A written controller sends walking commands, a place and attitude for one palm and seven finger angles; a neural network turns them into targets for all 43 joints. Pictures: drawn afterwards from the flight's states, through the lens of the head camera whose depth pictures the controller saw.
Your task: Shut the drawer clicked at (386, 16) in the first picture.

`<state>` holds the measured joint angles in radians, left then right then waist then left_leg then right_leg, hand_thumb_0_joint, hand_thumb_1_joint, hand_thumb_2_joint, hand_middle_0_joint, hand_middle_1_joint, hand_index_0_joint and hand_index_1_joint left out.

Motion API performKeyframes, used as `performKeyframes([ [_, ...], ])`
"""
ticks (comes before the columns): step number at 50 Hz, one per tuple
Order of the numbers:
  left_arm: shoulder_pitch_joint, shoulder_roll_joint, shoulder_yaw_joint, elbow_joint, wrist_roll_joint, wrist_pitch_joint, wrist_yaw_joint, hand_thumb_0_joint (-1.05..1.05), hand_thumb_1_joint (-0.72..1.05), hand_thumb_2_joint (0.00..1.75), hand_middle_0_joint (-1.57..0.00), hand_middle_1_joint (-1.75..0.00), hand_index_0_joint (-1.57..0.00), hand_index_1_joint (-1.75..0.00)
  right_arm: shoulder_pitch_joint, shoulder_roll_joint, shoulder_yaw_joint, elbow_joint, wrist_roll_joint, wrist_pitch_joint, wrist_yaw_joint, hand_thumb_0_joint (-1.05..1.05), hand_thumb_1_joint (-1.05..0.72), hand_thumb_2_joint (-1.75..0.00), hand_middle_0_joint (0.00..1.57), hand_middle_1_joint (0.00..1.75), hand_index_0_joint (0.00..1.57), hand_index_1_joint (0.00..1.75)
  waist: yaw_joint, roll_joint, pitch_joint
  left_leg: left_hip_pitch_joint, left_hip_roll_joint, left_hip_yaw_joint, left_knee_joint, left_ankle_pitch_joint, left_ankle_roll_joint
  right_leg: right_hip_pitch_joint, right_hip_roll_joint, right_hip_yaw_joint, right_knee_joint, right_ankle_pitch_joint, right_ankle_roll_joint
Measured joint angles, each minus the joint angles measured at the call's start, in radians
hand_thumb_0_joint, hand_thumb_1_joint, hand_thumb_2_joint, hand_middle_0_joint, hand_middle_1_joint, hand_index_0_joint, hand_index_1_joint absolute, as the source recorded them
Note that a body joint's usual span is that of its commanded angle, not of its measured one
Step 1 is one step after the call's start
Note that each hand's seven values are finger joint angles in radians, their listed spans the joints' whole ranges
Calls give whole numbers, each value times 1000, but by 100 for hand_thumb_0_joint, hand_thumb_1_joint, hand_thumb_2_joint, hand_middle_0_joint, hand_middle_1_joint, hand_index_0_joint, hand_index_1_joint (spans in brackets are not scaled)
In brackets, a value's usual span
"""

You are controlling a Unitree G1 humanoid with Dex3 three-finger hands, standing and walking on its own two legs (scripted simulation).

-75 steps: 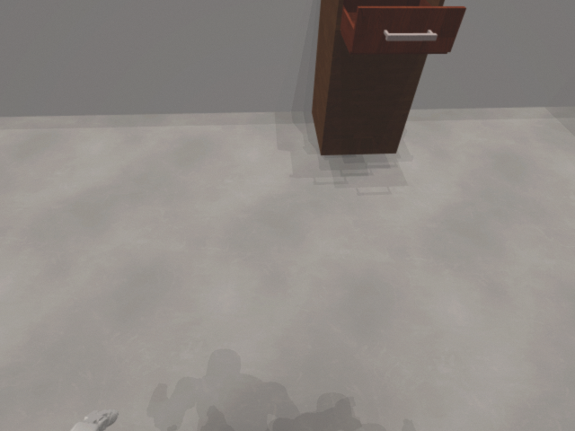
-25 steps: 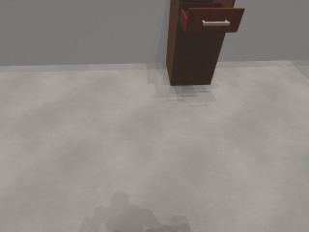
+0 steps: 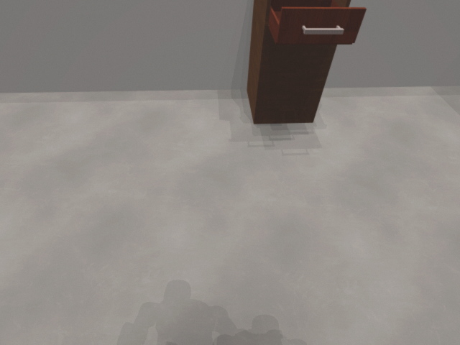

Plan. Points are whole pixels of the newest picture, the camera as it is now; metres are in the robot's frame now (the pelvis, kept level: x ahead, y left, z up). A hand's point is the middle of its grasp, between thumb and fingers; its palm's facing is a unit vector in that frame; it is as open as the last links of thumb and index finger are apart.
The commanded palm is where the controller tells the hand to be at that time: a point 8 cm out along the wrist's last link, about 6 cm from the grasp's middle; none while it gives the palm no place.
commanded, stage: walk to a spot facing it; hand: left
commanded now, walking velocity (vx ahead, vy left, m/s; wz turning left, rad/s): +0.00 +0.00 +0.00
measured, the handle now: (322, 29) +1.42 -0.34 -0.03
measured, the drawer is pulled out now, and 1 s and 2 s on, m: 0.23 0.23 0.23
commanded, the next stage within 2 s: none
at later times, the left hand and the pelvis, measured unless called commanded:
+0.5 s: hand out of the picture +0.06 +0.17 -0.18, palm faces -0.15 -0.95 -0.27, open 7.3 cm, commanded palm none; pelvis -0.01 -0.03 -0.03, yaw -12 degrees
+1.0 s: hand out of the picture +0.15 +0.16 -0.18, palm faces -0.29 -0.93 -0.20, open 7.3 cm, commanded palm none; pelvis +0.15 -0.03 -0.01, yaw -25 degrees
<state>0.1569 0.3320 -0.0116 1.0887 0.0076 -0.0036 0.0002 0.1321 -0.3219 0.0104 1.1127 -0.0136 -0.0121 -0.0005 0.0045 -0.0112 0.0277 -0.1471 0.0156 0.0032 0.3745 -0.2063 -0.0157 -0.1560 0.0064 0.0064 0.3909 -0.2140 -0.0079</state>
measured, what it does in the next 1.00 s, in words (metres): walks ahead, turning right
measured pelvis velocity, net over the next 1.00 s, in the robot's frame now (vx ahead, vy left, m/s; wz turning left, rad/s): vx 0.15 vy -0.03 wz -0.44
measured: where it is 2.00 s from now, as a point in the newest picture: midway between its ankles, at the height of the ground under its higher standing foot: (273, 271)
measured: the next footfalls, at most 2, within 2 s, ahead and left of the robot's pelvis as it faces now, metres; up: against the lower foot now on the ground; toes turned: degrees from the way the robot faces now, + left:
left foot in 1.04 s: +0.33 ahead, +0.03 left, +0.00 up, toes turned -23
right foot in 1.68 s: +0.45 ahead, -0.22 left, +0.00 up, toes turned -54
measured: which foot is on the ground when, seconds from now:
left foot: down 0.00-0.44, up 0.46-1.00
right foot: down 0.00-1.00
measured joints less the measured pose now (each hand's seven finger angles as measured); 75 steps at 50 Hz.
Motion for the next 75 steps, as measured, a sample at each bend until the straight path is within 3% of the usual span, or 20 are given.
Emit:
performKeyframes([
  [6,-1,0,4,-6,1,5,1,0,91,90,-21,-30,-20,-30,-7,2,-2,-5,-1,1,-3,0,-90,-90,20,30,20,30,6,0,-4,3,2,9,4,-6,0,-1,2,9,6,-3,1],
  [15,40,-41,25,-75,6,54,-1,0,91,90,-20,-30,-20,-30,-2,65,-22,-96,-4,25,-18,0,-90,-90,20,30,20,30,13,-14,19,-65,25,89,127,-73,-1,-121,28,86,167,-54,1],
  [19,59,-64,40,-107,8,68,-10,0,91,90,-20,-30,-20,-30,9,93,-32,-123,-7,28,-15,0,-90,-90,20,30,20,30,22,-24,49,-75,39,145,183,-106,-6,-204,12,34,370,-189,13],
  [22,92,-94,47,-125,10,64,-25,0,91,90,-20,-30,-20,-30,33,90,-39,-129,-11,34,-10,0,-90,-90,20,30,20,30,29,13,43,-84,81,172,251,-150,-25,-174,0,-26,346,-212,13],
  [23,107,-103,49,-131,15,53,-28,0,91,90,-20,-30,-20,-30,42,85,-43,-129,-10,41,-7,0,-90,-90,20,30,20,30,31,32,34,-108,101,166,316,-208,-23,-165,10,-42,319,-153,-14],
  [25,132,-116,46,-137,16,32,-21,0,91,90,-20,-30,-20,-30,58,84,-49,-123,-12,58,-4,0,-90,-90,20,30,20,30,30,50,21,-198,88,90,529,-305,-23,-165,30,-55,328,-152,-59],
  [28,180,-134,48,-135,10,10,-8,0,91,90,-20,-30,-20,-30,69,87,-52,-115,-14,60,10,0,-91,-90,20,30,20,30,44,42,8,-301,63,44,718,-210,-19,-107,51,-37,223,-129,-81],
  [32,244,-152,43,-114,6,-14,-11,0,91,90,-21,-30,-20,-30,58,86,-62,-138,-18,35,19,0,-91,-90,20,30,20,30,38,24,-3,-391,66,30,755,-57,-35,-36,68,15,57,-48,-86],
  [38,291,-173,44,-87,8,-36,-10,0,91,90,-21,-30,-20,-30,43,77,-76,-162,-19,20,15,0,-91,-90,20,30,20,30,33,27,-14,-464,88,-3,722,29,-58,28,91,74,-50,-20,-85],
  [45,311,-176,50,-75,17,-51,3,0,91,90,-21,-30,-20,-30,16,92,-72,-169,-16,20,16,0,-91,-90,20,30,20,30,59,30,-29,-457,89,10,586,-11,-61,101,97,136,-79,-72,-69],
  [50,318,-160,56,-67,22,-45,13,0,91,90,-21,-30,-20,-30,-28,128,-55,-198,-7,2,23,1,-91,-90,20,30,20,30,78,8,-26,-388,54,33,399,-69,-34,152,79,194,-49,-154,-37],
  [52,321,-147,63,-60,19,-41,13,0,91,90,-21,-30,-20,-30,-39,145,-42,-218,-5,-21,20,1,-91,-90,20,30,20,30,72,-9,-23,-314,32,47,266,-47,-16,150,72,218,28,-219,-23],
  [53,316,-139,70,-54,14,-37,11,0,91,90,-21,-30,-20,-30,-44,156,-36,-225,-7,-37,15,0,-91,-90,20,30,20,30,62,-22,-16,-291,25,63,250,-12,18,122,71,219,128,-257,-24],
  [56,271,-113,87,-36,5,-16,2,0,91,90,-20,-30,-20,-30,-25,179,-17,-230,-12,-62,7,0,-91,-90,20,30,20,30,51,-45,-6,-235,35,126,298,-87,66,-67,67,138,615,-274,-25],
  [59,209,-86,102,-52,17,-3,-11,1,91,90,-20,-30,-20,-30,47,190,-18,-207,-13,-69,-5,0,-90,-90,20,30,20,30,33,-46,-15,-131,38,160,212,-97,69,-228,20,35,848,-151,-15],
  [61,164,-74,110,-81,21,1,-17,1,91,90,-20,-30,-20,-30,101,191,-28,-176,-8,-75,-17,0,-91,-90,20,30,20,30,29,-46,-17,-68,33,180,142,-88,70,-313,-8,8,881,-72,-7],
  [67,72,-77,120,-136,28,18,-20,0,91,90,-20,-30,-20,-30,238,154,-48,-95,-5,-75,-37,-1,-94,-90,20,30,20,30,8,-44,-23,57,5,249,25,-107,84,-496,-47,10,887,76,10],
  [71,35,-99,112,-131,28,33,-23,0,91,90,-20,-30,-19,-30,320,161,-39,-49,-7,-72,-42,-1,-93,-90,20,30,20,30,-13,-41,-17,120,-12,288,-11,-143,83,-541,-50,-5,855,109,13],
  [75,5,-133,93,-113,25,44,-31,0,91,90,-20,-30,-19,-30,384,189,-24,-12,-13,-72,-44,0,-92,-90,20,30,20,30,-40,-28,4,185,-18,316,-43,-181,76,-513,-48,-62,710,96,2],
])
